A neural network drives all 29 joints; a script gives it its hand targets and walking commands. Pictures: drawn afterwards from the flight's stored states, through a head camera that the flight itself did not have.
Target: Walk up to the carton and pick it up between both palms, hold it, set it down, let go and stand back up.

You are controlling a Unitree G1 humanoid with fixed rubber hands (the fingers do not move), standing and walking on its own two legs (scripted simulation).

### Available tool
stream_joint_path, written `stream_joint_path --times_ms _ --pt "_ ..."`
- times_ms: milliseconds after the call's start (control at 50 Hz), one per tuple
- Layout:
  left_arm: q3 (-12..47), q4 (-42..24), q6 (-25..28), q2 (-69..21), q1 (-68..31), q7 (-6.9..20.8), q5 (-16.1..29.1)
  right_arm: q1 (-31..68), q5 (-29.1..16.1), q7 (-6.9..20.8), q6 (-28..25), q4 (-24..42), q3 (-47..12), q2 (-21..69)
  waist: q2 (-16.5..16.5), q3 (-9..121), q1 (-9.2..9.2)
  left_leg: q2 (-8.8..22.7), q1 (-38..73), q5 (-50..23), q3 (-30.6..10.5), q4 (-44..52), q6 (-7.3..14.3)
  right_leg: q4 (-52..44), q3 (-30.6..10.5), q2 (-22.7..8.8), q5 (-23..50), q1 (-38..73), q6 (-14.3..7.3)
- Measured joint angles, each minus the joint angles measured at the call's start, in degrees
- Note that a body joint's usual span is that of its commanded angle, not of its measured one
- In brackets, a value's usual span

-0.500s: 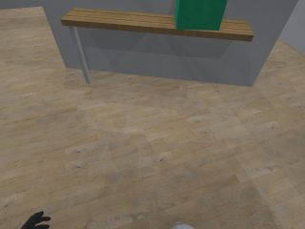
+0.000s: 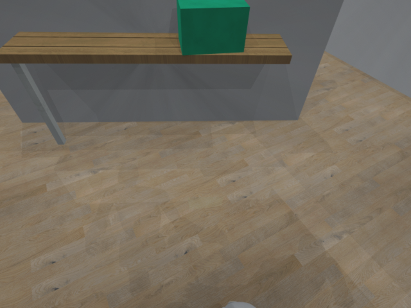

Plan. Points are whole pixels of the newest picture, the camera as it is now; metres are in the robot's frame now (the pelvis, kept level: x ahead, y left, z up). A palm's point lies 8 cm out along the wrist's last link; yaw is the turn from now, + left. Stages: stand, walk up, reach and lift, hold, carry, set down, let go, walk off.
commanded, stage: walk up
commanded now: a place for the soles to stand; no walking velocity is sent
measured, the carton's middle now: (210, 24) +1.36 -0.07 +0.00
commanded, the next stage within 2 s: none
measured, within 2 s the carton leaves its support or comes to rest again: neither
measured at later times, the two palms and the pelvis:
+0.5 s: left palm (66, 296) +0.20 +0.27 -0.08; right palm (368, 255) +0.26 -0.38 -0.09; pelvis +0.16 -0.06 +0.00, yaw -1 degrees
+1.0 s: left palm (99, 196) +0.42 +0.26 -0.07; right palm (371, 229) +0.32 -0.42 -0.10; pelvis +0.30 -0.07 +0.00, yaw -6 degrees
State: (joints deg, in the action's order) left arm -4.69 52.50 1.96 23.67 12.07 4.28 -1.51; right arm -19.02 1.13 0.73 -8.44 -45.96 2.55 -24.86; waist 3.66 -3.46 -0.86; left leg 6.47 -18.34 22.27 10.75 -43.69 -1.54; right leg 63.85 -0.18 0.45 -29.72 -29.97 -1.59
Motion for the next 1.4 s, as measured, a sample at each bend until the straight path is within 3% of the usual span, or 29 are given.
stream_joint_path --times_ms 100,140,200,240,420,520,600,660,740,780,820,880,940,980,1020,1080,1160,1240,1300,1340,1400 --pt "-0.55 -1.53 1.25 0.16 -2.48 0.96 0.67 -1.31 0.15 0.15 1.27 -0.56 0.48 -3.25 -2.71 -1.0 -0.85 3.67 4.32 2.54 0.64 0.91 -2.12 -17.54 2.49 -3.39 7.02 0.62 -1.39" --pt "-1.39 -3.08 2.46 0.92 -2.89 0.55 0.64 -1.81 -0.19 0.24 2.48 -1.63 0.75 -4.08 -4.33 -1.28 -0.55 5.94 2.27 5.32 -2.16 -7.16 0.42 -18.24 4.3 -1.8 15.2 1.64 -1.63" --pt "-1.6 -4.21 2.95 1.62 -2.52 -0.7 1.16 -0.05 -0.8 0.22 4.41 -3.84 0.55 -3.83 -5.14 -1.26 0.38 2.87 -4.59 4.6 -9.43 -23.23 2.39 -14.59 5.22 0.04 11.02 2.35 -2.94" --pt "-1.16 -3.99 2.96 1.48 -1.84 -1.42 1.61 1.6 -1.03 0.34 4.55 -4.4 0.21 -3.56 -6.07 -1.29 0.72 1.59 -8.1 2.17 -10.71 -26.08 2.91 -15.51 5.77 1.04 9.64 4.31 -3.14" --pt "-0.34 -1.87 3.84 0.59 3.38 -2.44 1.48 5.88 0.19 1.76 4.38 -3.48 -0.31 -0.96 -8.15 -1.87 2.91 0.5 -15.47 -4.48 -9.43 -13.18 2.56 -21.02 7.0 3.61 7.36 12.44 -3.93" --pt "0.01 -0.65 3.89 -0.04 6.14 -2.75 1.47 7.21 0.51 2.32 4.75 -3.75 -0.03 -0.26 -8.44 -1.7 3.66 0.55 -14.6 -9.05 -10.29 -7.2 2.44 -23.61 7.91 3.99 5.21 17.15 -3.04" --pt "0.22 0.0 3.46 -0.17 7.16 -2.8 1.39 8.52 0.22 2.48 4.27 -3.14 0.04 0.13 -6.72 -1.9 4.12 -0.6 -10.24 -8.59 -9.34 1.08 3.09 -23.46 7.93 2.66 2.4 19.67 -1.75" --pt "0.63 0.46 2.7 -0.01 6.26 -2.73 1.4 10.03 0.12 2.06 2.92 -2.0 0.34 1.11 -2.06 -3.96 4.31 -3.92 -7.01 -10.56 -6.0 2.65 2.69 -13.43 4.62 -1.21 0.39 17.2 -1.25" --pt "1.46 0.67 2.1 -0.65 4.28 -2.91 1.64 9.8 -1.25 1.39 2.44 -0.1 0.35 0.91 -1.03 -4.72 3.02 -4.49 -3.65 -8.55 -4.51 4.04 3.31 5.87 -1.19 0.64 2.42 7.23 -0.39" --pt "1.53 0.51 2.07 -0.35 3.46 -2.67 1.61 9.06 -1.34 0.91 2.68 -0.01 0.2 0.93 -0.27 -4.4 2.42 -4.73 -1.59 -8.53 -3.52 5.98 3.22 6.37 -1.22 -1.01 4.73 3.58 0.18" --pt "1.33 0.1 2.06 0.02 2.8 -2.2 1.32 8.22 -1.15 0.91 2.95 -0.38 0.11 0.63 0.15 -3.99 1.94 -4.74 0.09 -8.27 -2.53 7.37 3.06 0.28 -0.78 -3.21 5.39 1.79 0.91" --pt "0.61 -0.23 1.81 0.41 1.96 -1.23 0.53 6.19 -0.5 1.41 3.35 -0.53 0.48 -0.67 -0.77 -2.76 1.03 -3.77 1.1 -6.32 -1.63 6.75 2.87 -11.09 0.17 -5.18 5.0 1.25 0.63" --pt "-0.06 -0.05 2.34 0.97 1.55 -0.74 0.19 4.31 -0.41 1.83 4.0 -1.49 1.13 -2.21 -2.59 -1.52 -0.02 -2.14 1.48 -2.95 -1.31 3.78 2.16 -21.14 0.85 -5.48 10.35 3.34 -0.2" --pt "-0.93 -0.24 3.07 1.56 2.0 -0.7 -0.19 2.95 -0.21 1.83 5.15 -2.2 1.43 -2.94 -4.63 -0.56 -0.55 -0.26 0.43 3.74 -2.63 -1.86 2.4 -20.8 1.88 -3.94 15.08 3.89 0.19" --pt "-1.5 -0.78 3.76 2.42 2.49 -1.26 -0.14 1.93 -0.26 1.61 6.41 -3.73 1.55 -2.69 -5.49 0.73 -0.42 -1.34 -3.39 7.77 -6.66 -10.84 2.77 -17.94 2.83 -3.24 13.61 3.3 -0.39" --pt "-1.44 -1.23 3.91 1.93 1.92 -2.35 0.39 1.73 -0.57 1.69 6.58 -6.25 1.31 -3.06 -8.14 0.15 0.35 -2.34 -8.87 3.73 -10.61 -19.63 3.11 -18.16 4.9 -2.22 11.63 5.6 -0.8" --pt "-1.26 -0.83 3.58 1.44 2.08 -2.56 0.77 1.51 -0.62 2.22 6.13 -7.72 1.23 -2.79 -9.71 0.01 1.5 -2.18 -12.04 -0.47 -11.45 -17.75 2.28 -19.52 6.44 -1.74 10.18 9.2 -0.48" --pt "-0.99 -0.21 3.21 2.03 3.2 -2.37 0.59 1.54 0.11 3.14 6.13 -7.75 1.01 -1.77 -8.32 0.88 2.03 -1.17 -11.79 -0.47 -9.49 -9.61 2.15 -19.34 7.18 -2.44 7.64 11.39 -0.42" --pt "-0.35 0.61 2.86 2.67 3.6 -2.38 0.51 1.91 0.07 3.47 5.21 -7.22 1.07 -1.5 -6.66 0.95 1.9 -1.24 -9.37 -5.35 -8.64 -2.61 3.12 -17.45 7.37 -3.64 4.96 12.32 0.66" --pt "-0.06 1.44 2.07 3.05 3.69 -2.48 0.13 2.17 0.16 3.19 4.13 -6.7 1.57 -1.19 -3.53 0.75 1.58 -3.31 -8.55 -6.4 -6.66 -3.5 2.88 -12.62 5.32 -5.98 -0.02 11.34 -0.43" --pt "0.65 2.82 0.85 1.9 2.44 -3.0 0.28 1.78 -0.36 2.33 3.15 -5.53 1.92 -1.23 -1.53 0.67 0.48 -4.82 -7.68 -3.65 -4.88 -4.29 3.16 -0.3 0.52 -4.63 -0.06 5.85 -0.8"
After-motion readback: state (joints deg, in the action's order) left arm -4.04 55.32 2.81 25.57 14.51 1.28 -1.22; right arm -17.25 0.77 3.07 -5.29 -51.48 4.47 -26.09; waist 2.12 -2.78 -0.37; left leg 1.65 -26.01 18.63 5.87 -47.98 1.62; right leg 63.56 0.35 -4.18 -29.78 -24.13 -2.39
